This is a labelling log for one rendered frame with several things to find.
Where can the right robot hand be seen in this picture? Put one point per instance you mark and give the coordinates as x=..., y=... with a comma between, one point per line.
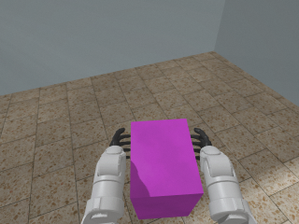
x=204, y=141

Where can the carton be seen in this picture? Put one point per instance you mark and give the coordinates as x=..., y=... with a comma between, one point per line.
x=164, y=176

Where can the left robot forearm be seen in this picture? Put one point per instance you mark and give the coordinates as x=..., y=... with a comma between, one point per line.
x=106, y=204

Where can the right robot forearm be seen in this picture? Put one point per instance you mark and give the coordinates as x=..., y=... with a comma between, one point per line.
x=227, y=205

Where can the left robot hand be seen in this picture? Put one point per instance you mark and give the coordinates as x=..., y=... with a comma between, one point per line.
x=119, y=136

